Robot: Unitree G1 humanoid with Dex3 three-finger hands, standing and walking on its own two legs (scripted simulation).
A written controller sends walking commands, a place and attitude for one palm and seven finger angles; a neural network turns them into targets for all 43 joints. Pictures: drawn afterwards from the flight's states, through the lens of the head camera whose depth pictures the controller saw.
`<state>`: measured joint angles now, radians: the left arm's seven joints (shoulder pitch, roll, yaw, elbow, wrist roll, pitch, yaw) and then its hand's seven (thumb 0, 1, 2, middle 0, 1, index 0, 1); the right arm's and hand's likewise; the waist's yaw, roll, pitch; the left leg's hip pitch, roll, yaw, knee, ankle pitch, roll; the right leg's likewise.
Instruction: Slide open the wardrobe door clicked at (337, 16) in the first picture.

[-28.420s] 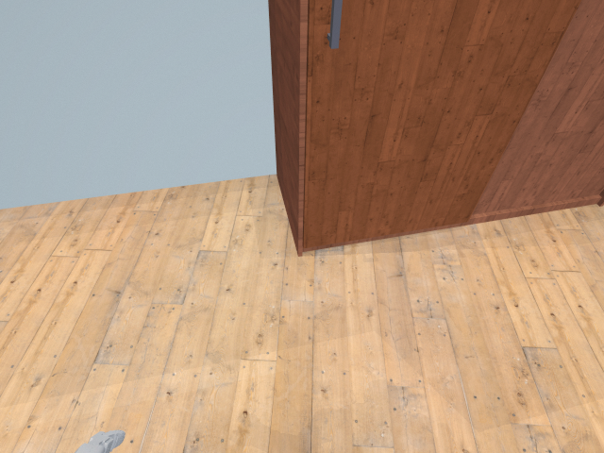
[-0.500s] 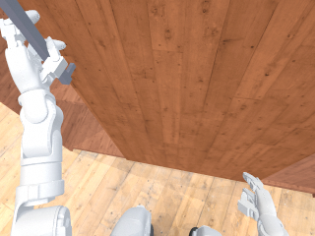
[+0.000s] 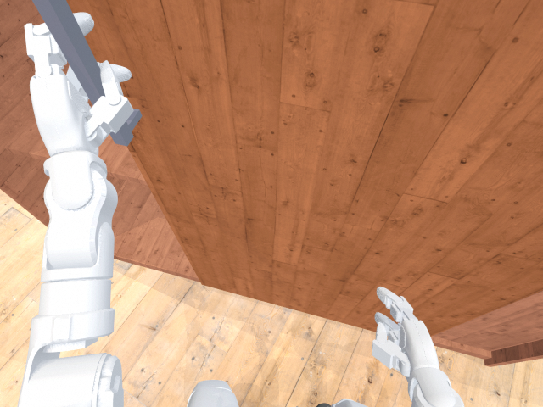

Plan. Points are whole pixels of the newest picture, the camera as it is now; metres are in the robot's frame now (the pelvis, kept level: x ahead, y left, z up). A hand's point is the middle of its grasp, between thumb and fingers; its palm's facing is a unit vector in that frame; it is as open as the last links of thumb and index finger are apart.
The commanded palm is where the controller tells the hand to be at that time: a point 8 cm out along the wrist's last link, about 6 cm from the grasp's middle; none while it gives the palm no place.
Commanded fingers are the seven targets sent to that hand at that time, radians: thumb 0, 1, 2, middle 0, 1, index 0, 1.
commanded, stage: step sideways, sliding the door along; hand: left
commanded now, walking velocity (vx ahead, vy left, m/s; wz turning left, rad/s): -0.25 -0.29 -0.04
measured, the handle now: (97, 63) +0.41 +0.31 +0.22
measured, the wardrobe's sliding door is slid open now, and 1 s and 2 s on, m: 0.49 0.67 0.67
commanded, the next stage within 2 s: stop walking and hold the door there in 1.08 s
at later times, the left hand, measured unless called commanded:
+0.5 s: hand (202, 121) +0.36 +0.16 +0.21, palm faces +0.29 -0.96 +0.05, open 6.9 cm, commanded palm +0.33 +0.14 +0.17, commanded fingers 0.00 0.90 0.90 -0.45 -1.40 -0.45 -1.40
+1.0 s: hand (272, 137) +0.35 +0.09 +0.20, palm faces +0.40 -0.92 -0.03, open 7.2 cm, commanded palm +0.32 +0.06 +0.19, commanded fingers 0.00 0.90 0.90 -0.45 -1.40 -0.45 -1.40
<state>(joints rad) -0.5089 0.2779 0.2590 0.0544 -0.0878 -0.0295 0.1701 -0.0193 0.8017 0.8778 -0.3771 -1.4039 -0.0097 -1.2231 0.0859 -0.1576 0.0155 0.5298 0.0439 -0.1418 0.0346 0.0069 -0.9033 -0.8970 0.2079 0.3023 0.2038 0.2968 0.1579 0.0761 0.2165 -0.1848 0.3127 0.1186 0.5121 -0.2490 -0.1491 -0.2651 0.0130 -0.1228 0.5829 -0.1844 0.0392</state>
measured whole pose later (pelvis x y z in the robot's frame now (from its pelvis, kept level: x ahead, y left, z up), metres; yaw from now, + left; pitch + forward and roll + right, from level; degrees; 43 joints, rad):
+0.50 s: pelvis -0.02 -0.04 +0.02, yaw -1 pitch -2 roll -9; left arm -0.48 0.19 0.17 -0.06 -0.05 -0.02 0.14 0.01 0.80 0.85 -0.39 -1.40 -0.07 -1.18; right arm 0.15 -0.16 -0.01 0.58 0.03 -0.09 0.04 0.01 -0.91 -0.90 0.21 0.30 0.20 0.30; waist 0.13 0.06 0.22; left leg -0.19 0.26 0.12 0.44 -0.21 -0.04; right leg -0.49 -0.02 -0.06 1.06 -0.35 0.05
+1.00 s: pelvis -0.05 -0.13 -0.01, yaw +0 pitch -1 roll -2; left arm -0.57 0.28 0.25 0.09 -0.08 0.00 0.21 -0.01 0.82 0.86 -0.38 -1.40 0.00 -1.07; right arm 0.14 -0.28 -0.06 0.64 0.05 -0.02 -0.04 0.01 -0.91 -0.90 0.20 0.30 0.20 0.30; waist 0.06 0.04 0.19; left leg -0.31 0.10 0.14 0.63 -0.24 0.02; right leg -0.40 -0.01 -0.06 0.88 -0.42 0.01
